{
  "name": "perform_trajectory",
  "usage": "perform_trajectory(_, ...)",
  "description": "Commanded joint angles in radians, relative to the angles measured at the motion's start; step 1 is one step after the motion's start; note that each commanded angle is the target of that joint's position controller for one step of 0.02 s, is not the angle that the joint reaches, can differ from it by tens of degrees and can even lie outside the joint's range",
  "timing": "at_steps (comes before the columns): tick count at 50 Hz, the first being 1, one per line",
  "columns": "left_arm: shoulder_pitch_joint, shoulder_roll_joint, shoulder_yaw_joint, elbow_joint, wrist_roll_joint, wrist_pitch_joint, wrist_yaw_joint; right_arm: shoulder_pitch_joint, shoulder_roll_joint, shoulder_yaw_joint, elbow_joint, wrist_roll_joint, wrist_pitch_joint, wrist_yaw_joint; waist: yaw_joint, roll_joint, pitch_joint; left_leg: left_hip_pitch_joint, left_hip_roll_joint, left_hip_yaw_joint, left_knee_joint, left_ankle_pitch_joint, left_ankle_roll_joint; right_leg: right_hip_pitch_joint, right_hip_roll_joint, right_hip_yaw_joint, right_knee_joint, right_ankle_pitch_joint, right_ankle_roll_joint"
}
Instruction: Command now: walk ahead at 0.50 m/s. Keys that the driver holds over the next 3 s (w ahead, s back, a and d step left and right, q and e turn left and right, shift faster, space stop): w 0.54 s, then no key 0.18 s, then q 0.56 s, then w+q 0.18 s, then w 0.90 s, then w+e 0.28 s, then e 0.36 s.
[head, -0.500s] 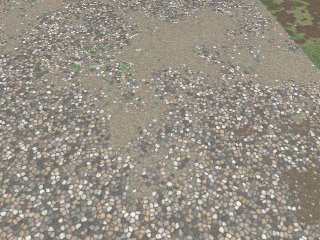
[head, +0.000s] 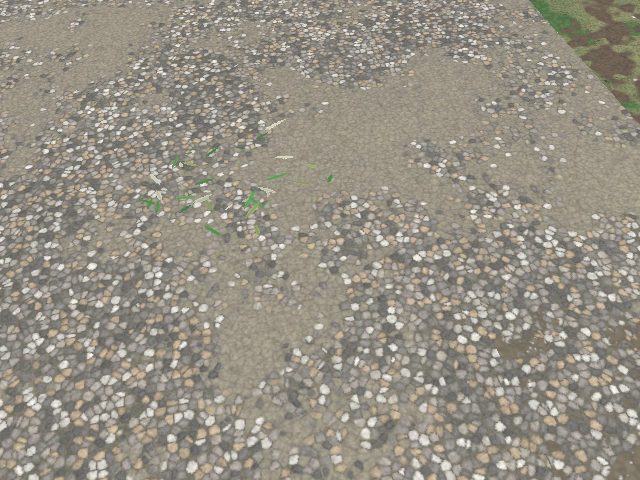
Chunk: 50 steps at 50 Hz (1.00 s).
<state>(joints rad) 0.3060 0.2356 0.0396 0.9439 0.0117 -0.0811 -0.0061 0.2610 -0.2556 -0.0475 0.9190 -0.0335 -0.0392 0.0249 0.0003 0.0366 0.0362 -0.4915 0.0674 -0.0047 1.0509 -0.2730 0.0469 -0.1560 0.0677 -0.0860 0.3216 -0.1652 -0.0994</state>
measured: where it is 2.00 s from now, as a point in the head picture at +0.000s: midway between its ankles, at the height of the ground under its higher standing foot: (295, 425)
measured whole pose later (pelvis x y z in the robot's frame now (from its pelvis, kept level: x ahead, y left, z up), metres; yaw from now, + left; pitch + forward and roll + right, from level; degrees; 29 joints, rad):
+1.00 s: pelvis +0.44 +0.03 -0.01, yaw +7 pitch -1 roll +1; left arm 0.15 0.20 0.03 0.92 0.02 -0.03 0.05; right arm 0.26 -0.22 -0.06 0.98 -0.03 0.01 -0.02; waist -0.03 0.03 0.09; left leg -0.41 -0.02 0.01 1.11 -0.48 0.02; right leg -0.33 -0.01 -0.15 0.46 -0.12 -0.08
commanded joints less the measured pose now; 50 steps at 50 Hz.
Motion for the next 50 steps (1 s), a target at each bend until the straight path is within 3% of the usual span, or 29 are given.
perform_trajectory(1,0.042,0.110,0.021,-0.018,-0.007,-0.024,0.003,0.008,-0.041,-0.009,-0.041,-0.005,0.012,0.010,-0.020,-0.089,0.020,-0.121,0.045,0.004,-0.043,0.097,-0.027,0.038,-0.266,0.224,-0.218,0.166,-0.115)
perform_trajectory(7,0.141,0.106,0.015,0.032,-0.004,-0.019,0.004,-0.209,-0.022,0.007,-0.109,0.006,0.006,0.011,0.031,-0.090,0.055,-0.156,0.028,0.054,-0.309,0.256,-0.042,0.108,-0.237,0.148,-0.216,0.295,-0.095)
perform_trajectory(10,0.192,0.108,0.014,0.059,0.003,-0.015,0.010,-0.288,-0.025,0.013,-0.137,0.008,0.001,0.007,0.056,-0.095,0.067,-0.152,0.005,0.073,-0.401,0.262,-0.021,0.189,-0.257,0.137,-0.191,0.365,-0.097)
perform_trajectory(13,0.200,0.119,0.017,0.079,0.011,-0.010,0.020,-0.311,-0.039,0.010,-0.156,0.008,-0.008,0.004,0.047,-0.101,0.073,-0.130,-0.014,0.076,-0.462,0.188,0.016,0.273,-0.292,0.138,-0.137,0.478,-0.093)
perform_trajectory(15,0.166,0.134,0.020,0.081,0.014,-0.008,0.024,-0.231,-0.055,0.000,-0.136,0.008,-0.017,-0.004,-0.001,-0.111,0.033,0.009,-0.061,0.096,-0.506,0.112,0.052,0.283,-0.292,0.113,-0.025,0.712,-0.070)
perform_trajectory(16,0.151,0.140,0.022,0.083,0.014,-0.005,0.024,-0.116,-0.070,-0.010,-0.098,0.006,-0.024,-0.012,-0.050,-0.107,-0.027,0.147,-0.095,0.110,-0.545,0.103,0.073,0.273,-0.275,0.097,0.110,0.813,-0.056)
perform_trajectory(17,0.137,0.132,0.018,0.078,0.008,-0.003,0.022,0.061,-0.098,-0.025,-0.038,-0.006,-0.034,-0.023,-0.121,-0.075,-0.123,0.382,-0.083,0.092,-0.590,0.148,0.103,0.177,-0.232,0.061,0.312,0.742,-0.035)
perform_trajectory(18,0.157,0.077,0.001,0.041,-0.014,-0.006,0.017,0.226,-0.191,-0.051,-0.008,-0.032,-0.041,-0.036,-0.157,0.043,-0.255,0.680,0.158,-0.194,-0.606,0.059,0.174,-0.090,-0.159,0.014,0.633,0.386,-0.004)
perform_trajectory(19,0.257,0.025,-0.002,0.043,-0.026,-0.004,0.011,0.241,-0.255,-0.067,-0.001,-0.022,-0.032,-0.027,-0.105,0.217,-0.340,0.831,0.376,-0.643,-0.733,0.068,0.293,-0.376,0.027,0.038,0.933,-0.376,0.019)
perform_trajectory(20,0.166,0.111,0.022,0.041,0.000,0.002,0.015,0.146,-0.199,-0.058,-0.010,0.016,-0.023,-0.020,-0.082,0.058,-0.228,0.722,0.318,-0.597,-0.765,-0.011,0.262,-0.452,-0.040,0.159,0.991,-0.318,0.001)
perform_trajectory(21,0.095,0.101,0.023,0.018,0.001,-0.003,0.009,0.046,-0.134,-0.040,-0.026,0.023,-0.024,-0.018,-0.048,0.023,-0.091,0.570,0.284,-0.446,-0.797,0.002,0.233,-0.468,-0.084,0.150,0.955,-0.222,-0.002)
perform_trajectory(22,0.062,0.079,0.020,0.014,0.001,-0.005,0.005,-0.001,-0.082,-0.027,-0.029,0.018,-0.030,-0.014,-0.024,-0.006,-0.034,0.466,0.234,-0.348,-0.837,0.070,0.201,-0.437,-0.119,0.143,0.896,-0.161,-0.001)
perform_trajectory(24,0.081,0.050,0.017,0.024,0.023,0.018,-0.005,-0.009,-0.034,-0.011,-0.004,0.021,-0.042,-0.020,0.024,0.027,-0.006,0.352,0.162,-0.214,-0.880,0.180,0.155,-0.348,-0.151,0.131,0.818,-0.120,0.022)
perform_trajectory(26,0.070,0.033,0.016,0.021,0.026,0.034,-0.016,0.046,-0.047,-0.012,0.024,0.023,-0.059,-0.021,0.033,0.023,-0.013,0.338,0.149,-0.165,-0.897,0.274,0.162,-0.340,-0.152,0.109,0.788,-0.099,0.040)
perform_trajectory(28,0.005,0.032,0.016,0.001,0.026,0.044,-0.020,0.078,-0.069,-0.015,0.043,0.026,-0.066,-0.022,0.034,0.012,0.023,0.336,0.141,-0.120,-0.917,0.368,0.167,-0.397,-0.164,0.088,0.734,-0.047,0.061)
perform_trajectory(31,-0.081,0.018,0.008,-0.025,0.019,0.045,-0.013,0.115,-0.057,-0.004,0.065,0.022,-0.064,-0.024,0.028,0.017,0.036,0.345,0.103,-0.011,-0.863,0.747,0.146,-0.400,-0.152,0.047,0.582,0.028,0.088)
perform_trajectory(33,-0.134,0.000,-0.004,-0.036,0.010,0.042,-0.008,0.128,-0.054,0.002,0.075,0.022,-0.059,-0.026,0.011,0.039,0.021,0.344,0.075,0.038,-0.833,0.843,0.119,-0.335,-0.124,0.016,0.453,0.088,0.086)
perform_trajectory(37,-0.180,0.015,-0.010,-0.035,0.007,0.038,0.011,0.179,-0.047,0.010,0.108,0.018,-0.043,-0.037,-0.023,0.066,-0.003,0.438,0.091,0.019,-0.761,0.880,0.112,-0.276,-0.084,0.011,0.326,0.125,0.064)
perform_trajectory(39,-0.154,0.037,-0.003,-0.026,0.009,0.029,0.021,0.166,-0.053,0.009,0.112,0.015,-0.033,-0.045,-0.011,0.069,-0.001,0.472,0.111,-0.032,-0.685,0.893,0.116,-0.242,-0.070,0.031,0.268,0.067,0.047)
perform_trajectory(40,-0.106,0.052,0.004,-0.010,0.009,0.021,0.028,0.146,-0.063,0.005,0.107,0.017,-0.029,-0.049,0.010,0.063,-0.007,0.484,0.107,-0.058,-0.625,0.882,0.107,-0.196,-0.059,0.039,0.205,0.066,0.036)
perform_trajectory(41,-0.033,0.067,0.011,0.012,0.012,0.007,0.035,0.119,-0.076,-0.001,0.100,0.026,-0.026,-0.049,0.053,0.029,-0.026,0.468,0.078,-0.057,-0.520,0.820,0.082,-0.096,-0.066,0.046,0.081,0.191,0.026)
perform_trajectory(42,0.057,0.137,0.028,0.028,0.025,-0.011,0.044,0.123,-0.064,0.001,0.074,0.037,-0.030,-0.051,0.067,-0.049,-0.115,0.359,0.032,-0.043,-0.366,0.608,0.049,0.108,-0.194,0.137,0.106,0.604,0.002)
perform_trajectory(43,0.105,0.215,0.050,0.015,0.025,-0.003,0.045,0.233,0.023,0.017,0.057,0.068,-0.024,-0.055,0.036,-0.236,-0.270,0.146,-0.104,0.035,-0.069,-0.052,0.016,0.364,-0.476,0.361,0.181,1.082,-0.152)
perform_trajectory(44,0.078,0.177,0.044,-0.010,-0.015,0.018,0.037,0.238,-0.029,-0.003,0.074,0.054,0.002,-0.066,0.050,-0.206,-0.353,0.091,-0.157,0.008,0.101,-0.401,0.008,0.330,-0.535,0.424,0.151,1.081,-0.231)
perform_trajectory(45,0.021,0.143,0.036,-0.029,-0.019,0.030,0.035,0.194,-0.059,-0.021,0.071,0.028,0.018,-0.065,0.027,-0.128,-0.263,0.053,-0.117,-0.022,0.179,-0.377,0.002,0.217,-0.497,0.350,0.098,0.879,-0.224)
perform_trajectory(46,-0.055,0.096,0.024,-0.048,-0.012,0.038,0.043,0.143,-0.045,-0.025,0.061,0.012,0.029,-0.056,0.007,-0.099,-0.162,0.028,-0.083,-0.025,0.178,-0.311,-0.007,0.101,-0.445,0.292,0.041,0.649,-0.191)
perform_trajectory(47,-0.097,0.067,0.015,-0.056,-0.004,0.045,0.055,0.112,-0.030,-0.029,0.051,0.006,0.040,-0.049,-0.012,-0.112,-0.078,0.031,-0.055,-0.026,0.143,-0.252,-0.019,-0.009,-0.397,0.226,-0.014,0.489,-0.155)
perform_trajectory(48,-0.117,0.057,0.013,-0.057,0.003,0.051,0.065,0.108,-0.021,-0.032,0.042,0.001,0.055,-0.043,-0.031,-0.143,-0.046,0.056,-0.043,-0.018,0.116,-0.206,-0.034,-0.086,-0.359,0.175,-0.046,0.373,-0.132)
perform_trajectory(50,-0.121,0.064,0.015,-0.066,0.013,0.054,0.069,0.129,-0.003,-0.034,0.042,0.000,0.078,-0.039,-0.041,-0.136,-0.063,0.089,-0.059,0.013,0.106,-0.171,-0.053,-0.134,-0.342,0.121,-0.060,0.300,-0.136)
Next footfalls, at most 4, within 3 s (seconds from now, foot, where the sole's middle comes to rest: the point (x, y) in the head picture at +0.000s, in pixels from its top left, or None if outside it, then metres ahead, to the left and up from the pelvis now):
0.34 left None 0.35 0.12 -0.78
0.84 right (372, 447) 0.57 -0.05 -0.78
1.28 left None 0.44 0.15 -0.78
1.80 right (333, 393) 0.69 0.03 -0.78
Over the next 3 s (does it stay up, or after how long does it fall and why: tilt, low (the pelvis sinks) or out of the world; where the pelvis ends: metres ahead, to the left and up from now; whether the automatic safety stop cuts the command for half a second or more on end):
stays up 1.10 0.33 -0.02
